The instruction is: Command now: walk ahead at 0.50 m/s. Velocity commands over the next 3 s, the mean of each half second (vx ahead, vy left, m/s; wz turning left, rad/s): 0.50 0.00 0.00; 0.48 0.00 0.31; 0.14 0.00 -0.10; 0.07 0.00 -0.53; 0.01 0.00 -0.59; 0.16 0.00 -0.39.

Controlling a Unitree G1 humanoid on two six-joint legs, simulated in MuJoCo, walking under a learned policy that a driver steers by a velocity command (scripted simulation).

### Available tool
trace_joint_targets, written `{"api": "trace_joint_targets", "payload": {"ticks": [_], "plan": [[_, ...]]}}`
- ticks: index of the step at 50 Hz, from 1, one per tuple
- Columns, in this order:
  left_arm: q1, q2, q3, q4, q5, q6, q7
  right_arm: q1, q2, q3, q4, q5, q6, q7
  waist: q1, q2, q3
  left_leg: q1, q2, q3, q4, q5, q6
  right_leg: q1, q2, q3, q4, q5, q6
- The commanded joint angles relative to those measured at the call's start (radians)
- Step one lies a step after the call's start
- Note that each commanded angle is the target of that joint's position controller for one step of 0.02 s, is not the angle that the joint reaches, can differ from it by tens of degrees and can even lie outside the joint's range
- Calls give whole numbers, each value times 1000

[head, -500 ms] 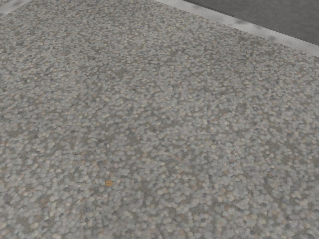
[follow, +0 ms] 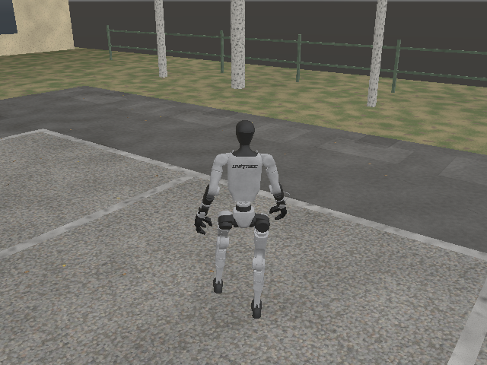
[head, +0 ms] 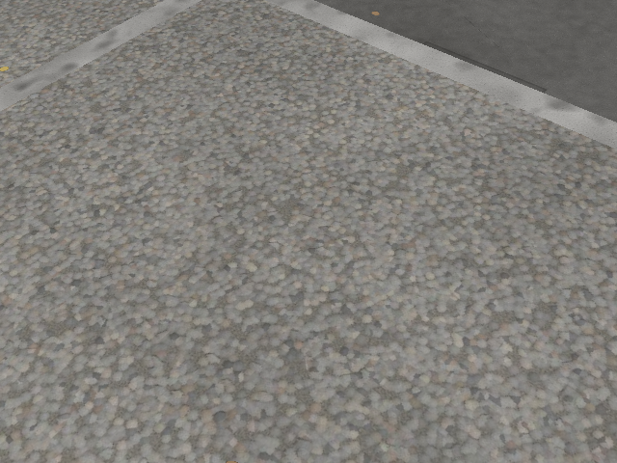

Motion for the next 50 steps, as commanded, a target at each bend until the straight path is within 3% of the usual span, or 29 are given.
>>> {"api": "trace_joint_targets", "payload": {"ticks": [1, 4, 7, 9, 10, 11, 12, 13, 14, 15, 16, 17, 20, 23, 26, 29, 31, 34, 35, 36, 37, 38, 39, 40, 41, 42, 44, 47, 50], "plan": [[-20, 177, 40, -43, -9, -12, 10, -87, -35, -2, -72, 5, -17, 9, -3, -102, 36, 58, -24, 27, -141, 130, -1, -49, -250, 121, -109, 185, -148], [27, 185, 42, -7, -15, 3, 12, -157, -43, -3, -102, 12, -24, 23, 17, -105, 54, 40, -39, 24, -215, 104, 20, 43, -290, 134, -70, 187, -139], [28, 199, 49, 14, -18, 19, 19, -150, -66, -10, -112, 10, -31, 36, -8, -122, 44, 73, -56, 30, -263, 2, 60, 129, -327, 148, -1, 282, -115], [-6, 204, 49, 15, -19, 30, 23, -9, -104, -33, -74, 5, -34, 33, -94, -128, -38, 288, -109, 82, -306, -25, 99, 125, -287, 107, 165, 540, -81], [-2, 172, 36, 10, -9, 32, 26, 149, -156, -58, -28, 1, -33, 23, -157, -100, -150, 533, -86, 61, -284, 6, 133, 34, -233, 64, 363, 539, -49], [75, 86, 6, -23, 6, 20, 23, 283, -255, -81, -11, -18, -29, 15, -162, 78, -317, 924, 161, -288, -269, -22, 257, -300, -122, 7, 739, 217, 15], [118, 47, -9, -8, 3, -2, 17, 327, -240, -77, 7, -4, -22, 20, -156, 235, -398, 1068, 267, -648, -424, -199, 346, -545, -3, 100, 951, -404, 43], [31, 148, 17, -18, -23, -16, 8, 290, -168, -54, 2, 7, -22, 19, -174, 136, -283, 994, 240, -594, -463, -328, 304, -659, -65, 163, 1046, -390, 30], [-48, 166, 22, -42, -35, -24, 5, 217, -143, -46, -10, 7, -21, 16, -156, 84, -159, 856, 210, -466, -487, -305, 270, -692, -116, 130, 1030, -294, 18], [-90, 157, 22, -48, -25, -24, 10, 156, -121, -39, -18, -1, -21, 17, -130, 27, -87, 721, 172, -372, -518, -229, 256, -662, -156, 107, 980, -209, 20], [-94, 148, 26, -46, -14, -17, 12, 116, -93, -31, -24, -11, -24, 19, -98, 26, -43, 618, 136, -300, -552, -148, 245, -610, -186, 109, 925, -150, 25], [-70, 129, 25, -39, -12, -7, 13, 97, -82, -28, -24, -17, -28, 21, -71, 49, -41, 557, 118, -259, -581, -101, 243, -550, -201, 114, 899, -114, 31], [-74, 90, 19, -37, -4, 17, 20, 106, -99, -34, -3, -8, -44, 18, -49, 35, -20, 497, 102, -165, -638, 16, 264, -541, -211, 101, 816, -44, 59], [-172, 78, 15, -66, 4, 16, 19, 148, -121, -41, 24, -6, -40, 4, -71, 8, 8, 522, 87, -96, -658, 83, 254, -596, -212, 96, 645, 112, 79], [-272, 55, 4, -88, -1, 5, 6, 186, -134, -43, 46, 2, -33, -6, -105, 9, 29, 527, 56, -28, -665, 78, 224, -553, -182, 67, 455, 256, 78], [-377, 54, 0, -122, -7, -4, -7, 260, -144, -46, 84, 13, -21, -10, -143, -1, 57, 574, 76, -44, -644, 50, 224, -532, -154, 59, 348, 283, 78], [-416, 65, 1, -141, -10, -13, -18, 282, -148, -49, 99, 18, -8, -14, -142, 5, 68, 632, 103, -75, -604, 58, 220, -538, -141, 74, 293, 244, 68], [-367, 107, 15, -132, -9, -27, -25, 265, -168, -60, 103, 21, 6, -23, -94, 32, 39, 678, 130, -125, -519, 127, 195, -431, -119, 78, 240, 149, 43], [-289, 129, 28, -111, -8, -31, -22, 245, -169, -60, 100, 21, 10, -25, -45, 36, -2, 665, 107, -113, -437, 231, 178, -310, -98, 56, 211, 131, 25], [-143, 177, 52, -68, -2, -33, -12, 244, -138, -49, 95, 14, 11, -24, 18, 18, -106, 600, 46, -77, -264, 273, 147, -82, -108, 56, 221, 142, -7], [32, 250, 72, -44, 14, -31, -2, 249, -71, -24, 63, -10, 10, -24, 77, -100, -276, 408, -35, -22, 49, 21, 106, 220, -297, 246, 263, 147, -67], [64, 299, 83, -21, 11, -19, -5, 387, 31, 2, 51, 10, -8, -20, 8, -384, -390, 42, -176, 5, 358, -529, 52, 500, -495, 667, 153, -82, -201], [44, 191, 55, -36, 4, -18, -5, 332, -84, -24, 67, 31, -16, -21, 45, -272, -325, -47, -123, -99, 474, -541, 55, 432, -465, 693, 83, -227, -170], [-21, 145, 41, -42, 1, -20, -1, 244, -132, -42, 40, 44, -19, -21, 41, -218, -190, -94, -82, -86, 491, -448, 63, 310, -439, 541, 61, -218, -129], [-89, 126, 34, -45, 5, -22, 0, 206, -121, -43, 34, 40, -17, -25, 11, -156, -122, -61, -40, -67, 468, -364, 60, 184, -405, 439, 32, -124, -112], [-137, 99, 28, -42, 9, -24, -1, 191, -109, -48, 31, 29, -11, -26, -14, -150, -68, -31, -13, -67, 425, -307, 55, 88, -375, 355, -1, -50, -108], [-182, 78, 25, -34, 18, -33, 0, 218, -70, -50, 33, 32, 14, -22, -57, -177, -35, 54, 18, -65, 387, -252, 49, -20, -341, 232, -59, 33, -103], [-207, 109, 36, -16, 22, -41, 8, 176, -43, -50, -1, 21, 43, -24, -81, -132, 24, 30, 19, -52, 313, -197, 22, -80, -344, 93, -83, 311, -124], [-225, 142, 46, -10, 21, -25, 28, 131, -24, -43, -32, 8, 44, -11, -83, -128, 24, 79, 3, 5, 113, -51, 5, -92, -306, -62, -56, 501, -111]]}}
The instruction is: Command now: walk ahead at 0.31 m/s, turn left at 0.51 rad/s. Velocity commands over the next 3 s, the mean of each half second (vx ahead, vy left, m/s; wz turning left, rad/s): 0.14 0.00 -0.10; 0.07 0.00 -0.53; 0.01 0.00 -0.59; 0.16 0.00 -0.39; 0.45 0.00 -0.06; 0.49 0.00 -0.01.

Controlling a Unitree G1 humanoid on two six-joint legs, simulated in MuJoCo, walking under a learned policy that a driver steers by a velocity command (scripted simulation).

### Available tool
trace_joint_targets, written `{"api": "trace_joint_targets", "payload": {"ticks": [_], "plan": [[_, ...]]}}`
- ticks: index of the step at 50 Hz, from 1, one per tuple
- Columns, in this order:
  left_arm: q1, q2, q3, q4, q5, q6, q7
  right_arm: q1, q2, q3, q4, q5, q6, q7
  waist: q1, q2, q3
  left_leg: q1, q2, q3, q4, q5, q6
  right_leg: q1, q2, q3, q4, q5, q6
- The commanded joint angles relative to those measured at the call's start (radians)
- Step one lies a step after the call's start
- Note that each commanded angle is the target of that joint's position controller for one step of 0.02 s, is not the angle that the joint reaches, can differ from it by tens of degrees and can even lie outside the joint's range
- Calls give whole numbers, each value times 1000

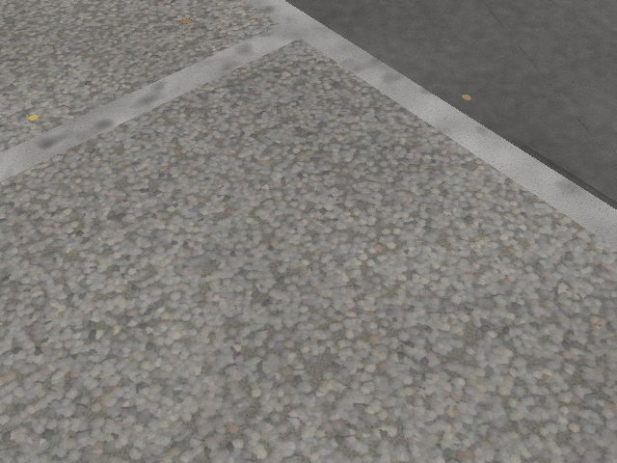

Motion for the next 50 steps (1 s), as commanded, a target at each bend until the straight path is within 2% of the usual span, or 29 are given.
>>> {"api": "trace_joint_targets", "payload": {"ticks": [1, 3, 6, 8, 9, 10, 11, 12, 13, 14, 16, 17, 19, 23, 26, 28, 29, 30, 31, 32, 33, 34, 35, 36, 38, 40, 43, 47, 50], "plan": [[-127, 161, 34, -80, -3, -4, 22, 13, -2, 4, -67, -10, -1, 17, -43, -123, -10, 84, 8, 35, -173, 161, -11, -62, -240, 22, -106, 519, -134], [-68, 168, 33, -51, -13, 8, 25, -52, 15, 12, -90, -18, -5, 29, -10, -103, -28, 144, -23, 54, -284, 210, -2, -36, -244, 22, -83, 559, -141], [-45, 186, 34, -9, -40, 23, 14, -70, -6, 10, -102, -27, -8, 36, -24, -116, -48, 195, -48, 42, -393, 161, 34, 50, -278, 66, -11, 586, -132], [-78, 193, 33, 2, -56, 31, 9, 0, -47, -6, -73, -40, -16, 32, -86, -112, -81, 324, -85, 71, -523, 222, 67, 65, -248, 85, 115, 596, -91], [-37, 165, 23, 17, -46, 31, 5, 61, -105, -25, -47, -47, -21, 21, -104, -65, -129, 471, -81, 70, -581, 441, 89, 32, -187, 70, 236, 538, -47], [13, 110, 2, 6, -8, 24, -2, 129, -194, -41, -43, -68, -22, 6, -95, 63, -256, 735, 107, -88, -475, 971, 153, -130, -109, 45, 444, 185, 15], [127, 25, -31, 29, -9, 31, -9, 104, -154, -18, -50, -78, -15, -2, -54, 223, -405, 907, 324, -314, -473, 1098, 337, -299, -22, 132, 698, -504, 78], [81, 113, -6, 41, -42, 49, -6, 83, -108, -8, -62, -56, -8, 5, -88, 133, -427, 819, 302, -305, -519, 899, 339, -313, -40, 236, 797, -577, 85], [-4, 156, 9, 9, -61, 64, -1, 29, -118, -10, -65, -38, -6, 5, -86, 108, -312, 739, 263, -235, -567, 721, 305, -399, -52, 214, 847, -555, 81], [-32, 147, 13, 8, -58, 81, 14, -18, -111, -9, -65, -34, -7, 1, -71, 60, -236, 656, 232, -197, -612, 530, 270, -439, -73, 208, 851, -497, 81], [-12, 143, 25, 16, -44, 123, 39, -108, -87, -4, -65, -43, -5, -9, -19, 75, -148, 447, 196, -117, -705, 268, 235, -361, -94, 202, 826, -372, 100], [1, 132, 27, 13, -40, 136, 46, -130, -85, -5, -62, -50, -5, -15, -8, 82, -133, 391, 189, -86, -733, 208, 236, -330, -86, 183, 822, -332, 105], [3, 116, 32, -2, -35, 148, 53, -150, -80, -8, -52, -52, -6, -26, -2, 84, -127, 357, 192, -36, -760, 141, 244, -313, -89, 167, 789, -287, 102], [-54, 99, 29, -47, -30, 154, 39, -174, -96, -16, -27, -45, 1, -46, -16, 82, -134, 374, 210, 29, -772, 91, 239, -275, -106, 144, 630, -210, 82], [-30, 120, 37, -52, -32, 152, 17, -175, -134, -31, -13, -15, 7, -41, -6, 99, -152, 368, 229, 34, -810, -170, 204, -193, -91, 96, 518, -195, 36], [0, 123, 44, -41, -27, 157, 8, -208, -130, -30, -8, -3, 14, -36, 24, 73, -112, 353, 211, 77, -766, -201, 161, -122, -68, 61, 365, -129, -3], [37, 121, 48, -23, -23, 159, 6, -212, -110, -26, -1, 0, 19, -34, 40, 45, -100, 341, 184, 114, -699, -186, 131, -68, -43, 47, 267, -93, -28], [71, 136, 55, -10, -17, 157, 7, -178, -72, -20, 21, 1, 26, -29, 45, -35, -73, 301, 128, 176, -546, -172, 73, -20, -52, 117, 142, -54, -68], [91, 232, 74, -28, -14, 149, 24, -152, -18, -9, 16, -23, 32, -22, 16, -303, -44, 88, 5, 280, -210, -322, -30, 64, -282, 465, 22, 166, -161], [69, 312, 82, -64, 4, 125, 19, -241, -29, -12, -46, -30, 25, -32, 19, -339, -25, -71, -122, 138, -30, -469, -62, 2, -388, 714, -32, 137, -316], [32, 285, 76, -78, 16, 95, 13, -278, -58, -19, -52, -23, 22, -36, 17, -243, -29, -87, -103, 37, 67, -408, -48, -14, -360, 671, -60, 92, -308], [-14, 263, 72, -86, 1, 74, 18, -254, -80, -28, -41, -14, 19, -38, -17, -226, -24, -98, -87, 9, 77, -301, -34, -5, -314, 588, -55, 83, -249], [-56, 230, 65, -98, -18, 69, 23, -228, -93, -36, -12, -22, 18, -46, -33, -187, -33, -91, -73, 0, 73, -233, -32, 4, -279, 530, -37, 93, -197], [-75, 200, 55, -105, -32, 70, 29, -219, -102, -41, -2, -31, 16, -51, -39, -181, -38, -80, -70, -4, 57, -180, -36, 6, -261, 494, -27, 153, -173], [-43, 170, 44, -105, -26, 73, 40, -215, -78, -40, 4, -30, 9, -45, -40, -167, -88, -33, -88, -6, 52, -106, -44, 35, -234, 451, 3, 324, -168], [-11, 181, 48, -104, -26, 77, 47, -220, -58, -35, 5, -21, 4, -41, -31, -155, -112, -28, -99, -11, -16, -73, -53, 87, -224, 440, 24, 397, -173], [-1, 202, 56, -108, -34, 89, 53, -257, -40, -26, -2, -16, 1, -35, -13, -175, -101, 4, -109, -21, -161, -57, -70, 97, -211, 456, 39, 358, -173], [-26, 225, 66, -125, -32, 104, 51, -273, -55, -23, -5, -12, -6, -20, 1, -192, -88, 98, -126, -26, -276, -71, -82, 39, -206, 507, 64, 347, -186], [-67, 223, 66, -145, -35, 115, 46, -243, -73, -26, 2, -8, -18, -10, -7, -203, -103, 181, -144, -29, -354, -105, -72, 27, -194, 563, 113, 409, -180]]}}
Over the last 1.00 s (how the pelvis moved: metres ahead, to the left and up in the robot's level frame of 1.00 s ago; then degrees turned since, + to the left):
0.54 0.01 0.00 11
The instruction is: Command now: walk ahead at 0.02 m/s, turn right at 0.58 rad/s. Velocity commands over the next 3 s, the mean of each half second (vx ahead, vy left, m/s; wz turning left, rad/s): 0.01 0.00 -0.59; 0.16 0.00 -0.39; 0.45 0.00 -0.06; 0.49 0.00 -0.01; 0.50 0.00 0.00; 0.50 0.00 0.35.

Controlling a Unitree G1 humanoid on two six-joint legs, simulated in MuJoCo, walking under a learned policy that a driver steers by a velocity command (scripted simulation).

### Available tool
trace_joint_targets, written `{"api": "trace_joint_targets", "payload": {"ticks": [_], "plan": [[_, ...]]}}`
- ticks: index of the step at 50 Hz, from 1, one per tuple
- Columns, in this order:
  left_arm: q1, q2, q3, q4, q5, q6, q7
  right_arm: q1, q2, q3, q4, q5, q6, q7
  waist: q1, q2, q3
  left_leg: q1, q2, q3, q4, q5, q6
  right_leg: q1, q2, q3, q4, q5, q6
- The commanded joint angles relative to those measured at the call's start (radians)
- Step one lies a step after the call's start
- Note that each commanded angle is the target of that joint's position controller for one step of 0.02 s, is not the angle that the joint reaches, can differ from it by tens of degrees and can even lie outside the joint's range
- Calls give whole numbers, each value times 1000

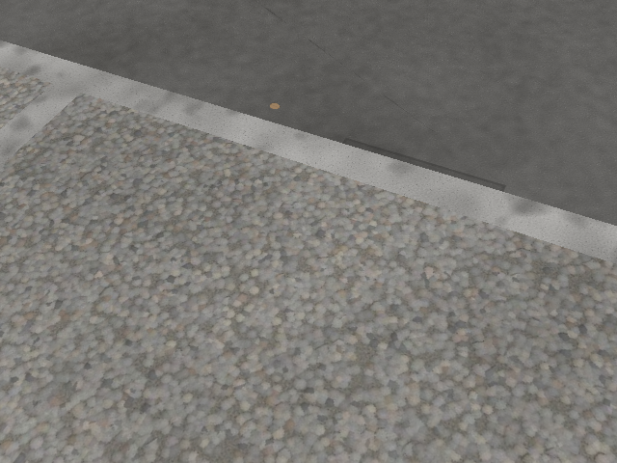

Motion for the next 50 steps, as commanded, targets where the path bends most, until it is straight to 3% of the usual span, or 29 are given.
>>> {"api": "trace_joint_targets", "payload": {"ticks": [1, 3, 4, 5, 6, 7, 8, 9, 10, 13, 16, 19, 22, 24, 25, 26, 27, 28, 29, 30, 31, 33, 35, 36, 38, 41, 45, 48, 50], "plan": [[-41, 180, 41, -73, -4, 2, 2, -25, -100, -19, -62, 5, -28, 10, -14, -176, -110, 33, -21, 5, -101, -14, 9, 121, -236, 278, -21, 490, -153], [-94, 169, 33, -96, -13, 9, 7, 51, -113, -25, -41, 2, -40, 18, -67, -175, -116, 178, -17, 24, -317, 163, 34, 87, -184, 289, 34, 432, -99], [-78, 138, 23, -104, -5, 9, 10, 85, -152, -35, -34, -8, -42, 16, -67, -122, -144, 310, 72, -34, -365, 301, 66, 17, -135, 260, 107, 307, -52], [-21, 69, 5, -107, 18, 7, 8, 99, -211, -43, -42, -26, -34, 6, -27, 116, -201, 466, 284, -227, -342, 605, 149, -124, -14, 119, 334, -84, 4], [35, 98, 17, -124, 3, 3, 6, 100, -224, -40, -32, -49, -25, 9, 11, 285, -187, 492, 439, -445, -336, 757, 335, -326, 83, 37, 518, -484, 51], [61, 183, 38, -103, 4, -1, 3, 80, -174, -27, -54, -37, -25, 10, 4, 195, -177, 464, 454, -421, -346, 685, 380, -356, 5, 42, 694, -446, 84], [37, 217, 54, -89, -8, 5, 0, 43, -125, -14, -67, -31, -25, 7, 3, 131, -142, 429, 380, -290, -335, 606, 336, -365, -22, 23, 756, -363, 100], [33, 199, 55, -79, -10, 17, 3, 15, -113, -8, -76, -26, -21, 4, 11, 98, -122, 400, 317, -200, -340, 496, 294, -368, -39, 2, 762, -301, 115], [12, 185, 52, -89, -6, 27, 3, 5, -107, -5, -76, -15, -16, -1, -1, 108, -98, 379, 299, -160, -352, 449, 285, -379, -53, -9, 763, -249, 130], [-52, 119, 29, -133, -16, 30, -10, 48, -134, -7, -58, -24, -1, -20, -37, 148, -79, 376, 269, -59, -393, 439, 302, -368, -67, -84, 656, -176, 148], [-91, 105, 17, -167, -9, 26, -19, 67, -166, -15, -55, -23, 6, -25, -60, 144, -114, 426, 306, -20, -394, 469, 315, -326, -104, -108, 512, -156, 149], [-87, 106, 12, -179, -7, 28, -35, 44, -195, -23, -65, -18, 14, -16, -55, 157, -118, 376, 317, 42, -395, 469, 302, -207, -112, -157, 380, -125, 127], [-68, 123, 20, -183, -6, 39, -53, 45, -211, -27, -65, -1, 17, -4, -43, 156, -106, 365, 336, 65, -361, 412, 275, -131, -102, -192, 247, -84, 89], [-8, 123, 30, -164, -4, 44, -62, 35, -204, -26, -59, 19, 19, -1, -2, 133, -107, 317, 318, 112, -268, 331, 210, -6, -73, -223, 61, 46, 38], [35, 153, 45, -151, -2, 43, -54, 95, -165, -18, -35, 15, 19, 5, 3, 55, -117, 231, 276, 166, -152, 218, 141, 119, -72, -175, -26, 156, -1], [72, 266, 74, -160, -2, 39, -35, 109, -100, 1, -50, -26, 19, 13, -13, -232, -115, -13, 157, 265, 150, -140, 41, 272, -292, 144, -92, 499, -91], [47, 317, 70, -195, 30, 17, -39, 27, -92, 5, -113, -37, 14, 7, 1, -322, -138, -197, 24, 152, 382, -421, 2, 234, -470, 402, -93, 638, -301], [49, 265, 60, -195, 41, -8, -49, -19, -136, -8, -121, -21, 13, 0, 37, -193, -166, -205, 47, 49, 485, -388, 14, 209, -435, 357, -118, 536, -315], [10, 237, 51, -188, 33, -26, -46, -15, -147, -13, -120, -3, 14, -3, 4, -172, -127, -207, 66, 27, 488, -295, 35, 181, -371, 269, -123, 449, -255], [-38, 211, 46, -191, 16, -30, -40, 14, -153, -19, -97, -6, 16, -11, -21, -126, -108, -206, 81, 19, 456, -212, 40, 164, -320, 215, -119, 358, -197], [-66, 189, 36, -196, 4, -29, -33, 24, -165, -24, -90, -14, 20, -17, -32, -137, -98, -193, 83, 14, 433, -160, 36, 142, -301, 194, -121, 356, -173], [-69, 171, 24, -205, 12, -26, -21, 57, -154, -24, -82, -14, 18, -13, -48, -149, -124, -134, 58, 23, 443, -85, 23, 119, -274, 163, -123, 405, -175], [-31, 148, 17, -195, 7, -30, -16, 77, -138, -19, -74, -5, 12, 0, -35, -144, -148, -129, 61, 38, 340, -14, 20, 148, -249, 157, -165, 133, -171], [-10, 146, 15, -187, 4, -33, -16, 52, -131, -15, -80, -2, 8, 5, -16, -155, -128, -141, 62, 42, 274, 7, 20, 152, -246, 181, -201, -50, -170], [6, 156, 12, -171, 10, -41, -15, 8, -126, -9, -96, 0, -6, 16, 5, -184, -72, -144, 63, 43, 151, 27, 22, 142, -256, 223, -248, -198, -169], [30, 174, 13, -148, 14, -52, -19, -13, -118, 0, -99, -1, -38, 33, 28, -168, -41, -100, 66, 50, 8, 42, 33, 136, -269, 227, -258, -186, -170], [48, 190, 13, -129, 8, -63, -33, -20, -117, 9, -103, 9, -69, 48, 42, -149, -6, -37, 59, 71, -95, 20, 63, 96, -276, 243, -255, -216, -181], [53, 183, 8, -119, 2, -62, -42, 6, -117, 15, -98, 16, -88, 56, 24, -133, -1, 44, 50, 88, -164, 35, 96, 63, -274, 251, -232, -211, -177], [40, 160, -1, -118, 0, -57, -45, 94, -115, 14, -64, 13, -97, 56, -30, -113, -23, 208, 29, 113, -237, 96, 115, -8, -237, 221, -175, -193, -151]]}}
Over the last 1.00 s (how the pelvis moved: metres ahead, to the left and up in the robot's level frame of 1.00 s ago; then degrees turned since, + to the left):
0.17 0.00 0.00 -24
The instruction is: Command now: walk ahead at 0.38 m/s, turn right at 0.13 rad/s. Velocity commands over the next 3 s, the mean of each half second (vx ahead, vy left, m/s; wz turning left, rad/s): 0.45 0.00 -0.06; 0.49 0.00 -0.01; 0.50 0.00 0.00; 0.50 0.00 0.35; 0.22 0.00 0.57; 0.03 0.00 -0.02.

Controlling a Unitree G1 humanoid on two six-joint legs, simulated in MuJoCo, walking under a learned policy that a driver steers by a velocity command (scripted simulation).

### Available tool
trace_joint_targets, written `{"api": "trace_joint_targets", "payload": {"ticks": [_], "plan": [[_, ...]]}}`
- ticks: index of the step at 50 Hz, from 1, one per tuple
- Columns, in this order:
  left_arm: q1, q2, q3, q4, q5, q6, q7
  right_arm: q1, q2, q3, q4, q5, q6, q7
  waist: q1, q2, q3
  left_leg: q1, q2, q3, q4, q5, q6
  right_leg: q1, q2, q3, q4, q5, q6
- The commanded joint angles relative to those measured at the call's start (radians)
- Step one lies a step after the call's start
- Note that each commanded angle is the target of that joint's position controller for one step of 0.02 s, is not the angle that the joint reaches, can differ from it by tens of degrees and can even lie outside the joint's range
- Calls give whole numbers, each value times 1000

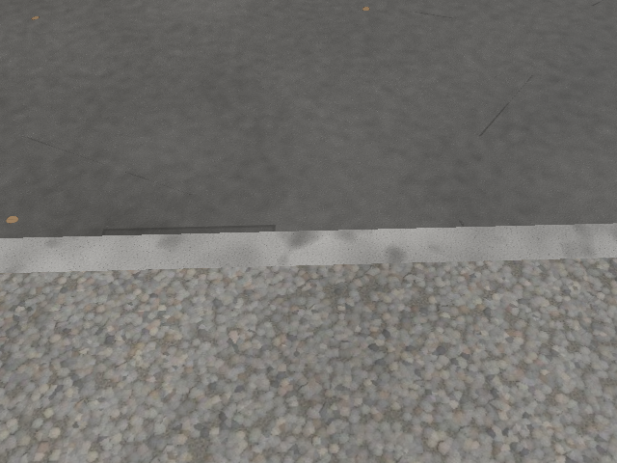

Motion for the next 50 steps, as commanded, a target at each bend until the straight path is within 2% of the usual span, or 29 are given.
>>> {"api": "trace_joint_targets", "payload": {"ticks": [1, 2, 3, 4, 5, 6, 8, 12, 15, 19, 22, 23, 24, 25, 26, 27, 28, 29, 30, 31, 33, 35, 37, 40, 42, 45, 48, 49, 50], "plan": [[-36, 133, 30, -54, 2, -10, -3, 63, -99, -23, -24, 0, -31, -3, -74, -86, 4, 192, 1, 3, -68, 31, 35, -150, -203, 221, -60, -146, -132], [-59, 79, 13, -66, 9, -14, -3, 177, -137, -32, -1, -5, -33, -12, -124, -22, -32, 330, 100, -119, -108, -32, 74, -252, -142, 145, 109, -118, -85], [-46, 25, -1, -106, 6, -33, -3, 258, -248, -57, 18, -12, -29, -17, -117, 220, -71, 506, 275, -436, -216, -207, 191, -476, -3, -32, 410, -176, -12], [-88, 109, 17, -127, -10, -49, 5, 303, -233, -58, 27, -12, -29, -7, -155, 241, -35, 513, 384, -681, -314, -383, 287, -656, -4, -35, 630, -325, 17], [-86, 156, 33, -121, -25, -59, 4, 260, -171, -37, 12, -10, -33, -7, -132, 161, 34, 482, 364, -636, -316, -438, 271, -726, -62, 5, 722, -259, 6], [-81, 147, 32, -111, -23, -61, 0, 219, -136, -26, -5, -14, -32, -8, -113, 143, 55, 459, 314, -545, -320, -390, 238, -740, -96, -15, 742, -169, 4], [-107, 125, 32, -115, -1, -64, -7, 178, -103, -11, -22, -21, -27, -10, -94, 112, 79, 388, 259, -410, -343, -191, 205, -716, -145, -34, 688, -39, 13], [-158, 64, 16, -140, 7, -61, -16, 192, -120, -10, -21, -16, -18, -22, -91, 96, 72, 310, 190, -214, -380, 170, 195, -634, -151, -101, 512, 112, 64], [-245, 21, -4, -170, 1, -68, -26, 226, -136, -12, -13, -10, -10, -31, -118, 89, 78, 250, 149, -110, -384, 272, 173, -520, -124, -139, 294, 260, 75], [-328, 35, -3, -202, -11, -73, -45, 297, -148, -15, 11, 1, 1, -34, -133, 93, 106, 294, 199, -109, -380, 292, 167, -460, -97, -138, 155, 334, 49], [-294, 79, 14, -202, -8, -74, -52, 296, -167, -23, 15, 3, 15, -38, -78, 106, 70, 395, 234, -98, -285, 538, 139, -391, -73, -137, 118, 253, -2], [-223, 106, 28, -186, -5, -72, -48, 289, -179, -28, 13, 2, 21, -40, -32, 118, 13, 409, 226, -79, -188, 719, 127, -284, -46, -159, 118, 223, -26], [-78, 142, 50, -144, -5, -67, -40, 279, -172, -24, 8, -3, 28, -43, 49, 107, -79, 372, 187, -43, -12, 829, 103, -87, -24, -182, 97, 237, -58], [92, 186, 67, -107, 0, -58, -26, 280, -140, -8, -12, -20, 28, -45, 121, 68, -208, 186, 153, -31, 242, 640, 75, 217, -136, -70, 150, 237, -106], [170, 293, 87, -86, 19, -55, -26, 414, -1, 32, -45, -23, 9, -37, 52, -212, -379, -206, -30, -11, 659, 30, 8, 580, -412, 432, 91, -1, -270], [177, 202, 64, -86, 9, -54, -27, 375, -67, 22, -26, -7, -15, -28, 81, -234, -427, -315, -54, -148, 781, -330, 17, 569, -449, 659, -68, -108, -282], [97, 159, 46, -85, 3, -55, -25, 267, -136, -1, -63, 23, -27, -20, 70, -175, -227, -410, 6, -131, 824, -282, 28, 432, -413, 500, -89, -115, -233], [33, 140, 39, -90, 3, -54, -25, 199, -130, 3, -80, 23, -34, -20, 44, -91, -120, -399, 56, -98, 782, -192, 33, 274, -371, 365, -110, -19, -208], [-19, 120, 34, -89, 11, -56, -28, 172, -115, 2, -84, 6, -33, -22, 9, -43, -52, -371, 88, -83, 719, -129, 27, 141, -332, 275, -139, 76, -198], [-54, 95, 27, -93, 21, -63, -31, 190, -108, -2, -77, -2, -23, -23, -29, -61, -29, -310, 119, -90, 678, -83, 22, 51, -297, 208, -172, 147, -191], [-79, 90, 28, -82, 16, -76, -33, 232, -69, 5, -63, -5, 1, -24, -66, -81, -23, -245, 133, -82, 634, -52, 2, -41, -277, 143, -229, 203, -208], [-74, 107, 33, -59, 10, -88, -31, 195, -55, 9, -78, -15, 15, -29, -75, -71, 16, -272, 141, -73, 560, -1, -22, -90, -271, 81, -268, 244, -217], [-48, 122, 38, -38, 12, -89, -22, 115, -50, 12, -105, -24, 13, -30, -56, -50, 46, -320, 146, -70, 439, 116, -39, -81, -258, 35, -286, 266, -214], [-14, 140, 41, -17, 5, -79, -11, 2, -28, 22, -133, -21, -2, -18, -15, -38, 69, -281, 112, -37, 207, 298, -39, -73, -218, -45, -288, 277, -176], [38, 162, 46, 7, -2, -74, -8, -70, -23, 27, -153, -14, -10, -8, 19, -34, 76, -254, 87, -18, 118, 354, -37, -39, -232, -51, -283, 248, -168], [86, 173, 51, 41, -10, -56, -5, -131, -42, 23, -185, -8, -15, 7, 33, -39, 87, -290, 74, -34, 38, 314, -9, 83, -284, -31, -233, 261, -155], [90, 185, 57, 59, -12, -36, 3, -108, -69, 12, -192, -10, -19, 17, 0, -61, 61, -247, 50, -24, -3, 189, 32, 187, -320, -17, -147, 394, -125], [74, 191, 57, 59, -10, -29, 5, -48, -87, 2, -180, -11, -20, 16, -39, -72, 22, -153, 21, 5, -20, 159, 50, 197, -304, -33, -69, 543, -110], [66, 174, 50, 58, -5, -22, 7, 88, -125, -21, -140, -13, -19, 9, -107, -58, -66, 37, -10, 36, -33, 165, 79, 165, -254, -73, 100, 666, -83]]}}
Over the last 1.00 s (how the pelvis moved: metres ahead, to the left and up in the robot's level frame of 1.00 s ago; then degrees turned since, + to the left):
0.09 -0.04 0.00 -29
